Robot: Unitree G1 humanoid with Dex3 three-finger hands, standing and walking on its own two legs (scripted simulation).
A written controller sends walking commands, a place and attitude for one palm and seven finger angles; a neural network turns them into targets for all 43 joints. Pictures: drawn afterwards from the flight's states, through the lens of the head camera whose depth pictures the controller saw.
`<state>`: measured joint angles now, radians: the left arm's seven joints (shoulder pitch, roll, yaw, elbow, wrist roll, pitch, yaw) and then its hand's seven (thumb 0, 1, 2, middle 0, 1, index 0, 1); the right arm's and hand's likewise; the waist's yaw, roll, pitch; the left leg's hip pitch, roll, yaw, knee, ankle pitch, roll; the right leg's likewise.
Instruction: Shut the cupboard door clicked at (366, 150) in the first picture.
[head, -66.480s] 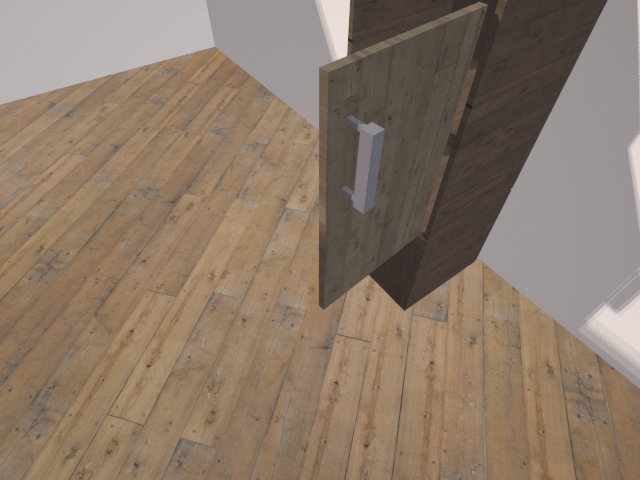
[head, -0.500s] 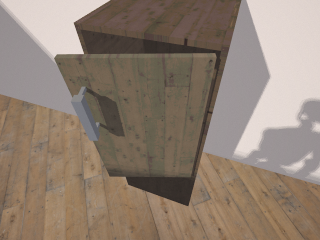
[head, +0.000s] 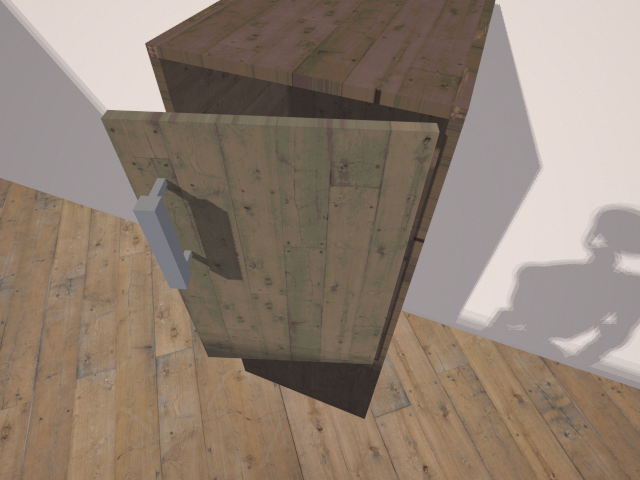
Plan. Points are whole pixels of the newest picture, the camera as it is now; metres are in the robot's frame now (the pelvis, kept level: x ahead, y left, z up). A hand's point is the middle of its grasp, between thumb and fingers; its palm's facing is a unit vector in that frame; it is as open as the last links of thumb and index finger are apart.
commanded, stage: look again from close up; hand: left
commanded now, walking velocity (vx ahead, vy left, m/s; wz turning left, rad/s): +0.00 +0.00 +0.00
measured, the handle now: (170, 235) +0.39 +0.23 +0.09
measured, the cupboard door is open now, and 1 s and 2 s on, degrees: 19 19 19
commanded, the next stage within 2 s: raise the hand and make a fist in 0.56 s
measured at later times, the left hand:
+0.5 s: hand out of the picture -0.01 +0.18 -0.17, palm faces +0.03 -0.98 -0.20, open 7.4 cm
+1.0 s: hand (189, 468) +0.14 +0.16 -0.01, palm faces -0.03 -1.00 +0.03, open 6.6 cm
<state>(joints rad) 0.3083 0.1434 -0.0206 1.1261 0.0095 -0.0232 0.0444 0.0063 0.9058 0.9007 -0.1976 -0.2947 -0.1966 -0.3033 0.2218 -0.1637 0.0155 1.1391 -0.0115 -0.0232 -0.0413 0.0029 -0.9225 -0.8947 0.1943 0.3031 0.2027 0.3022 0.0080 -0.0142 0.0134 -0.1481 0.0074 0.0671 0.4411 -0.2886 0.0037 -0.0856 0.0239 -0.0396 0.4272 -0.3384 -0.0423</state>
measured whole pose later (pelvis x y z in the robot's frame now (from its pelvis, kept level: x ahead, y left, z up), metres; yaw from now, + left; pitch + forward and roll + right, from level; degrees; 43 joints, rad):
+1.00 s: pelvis -0.08 +0.00 -0.07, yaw +2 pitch +10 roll +2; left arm 0.32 0.14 0.09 0.15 -0.25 -0.54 -0.28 0.01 0.92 0.90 -0.34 -0.45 -0.34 -0.46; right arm 0.19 -0.27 -0.07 0.60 0.01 -0.28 0.02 0.01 -0.91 -0.89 0.20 0.30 0.20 0.30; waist -0.01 -0.03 -0.15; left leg -0.75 -0.01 0.06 1.00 -0.42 0.02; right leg -0.71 -0.01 -0.04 1.05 -0.49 -0.04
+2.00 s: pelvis -0.06 +0.03 -0.04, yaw +3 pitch +5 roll -2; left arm 0.36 0.26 0.15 -0.21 -0.29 -0.15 -0.23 0.02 0.90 0.90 -1.23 -1.43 -1.23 -1.44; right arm 0.24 -0.23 0.07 0.50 0.04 -0.22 -0.05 0.01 -0.90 -0.89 0.20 0.30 0.21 0.30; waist 0.04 0.05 -0.09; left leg -0.55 -0.01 0.01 0.85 -0.39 0.05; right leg -0.44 0.00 -0.08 0.80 -0.45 -0.01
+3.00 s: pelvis -0.06 +0.01 -0.02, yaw +3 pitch +2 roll +0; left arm 0.12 0.25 0.16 -0.02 -0.28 -0.07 -0.22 0.02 0.90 0.90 -1.30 -1.50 -1.30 -1.50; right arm 0.25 -0.26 0.06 0.60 0.04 -0.25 -0.07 0.01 -0.90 -0.89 0.20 0.30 0.21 0.30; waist 0.02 0.05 -0.05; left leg -0.42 0.00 0.01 0.71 -0.32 0.02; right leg -0.34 0.01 -0.08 0.70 -0.39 -0.04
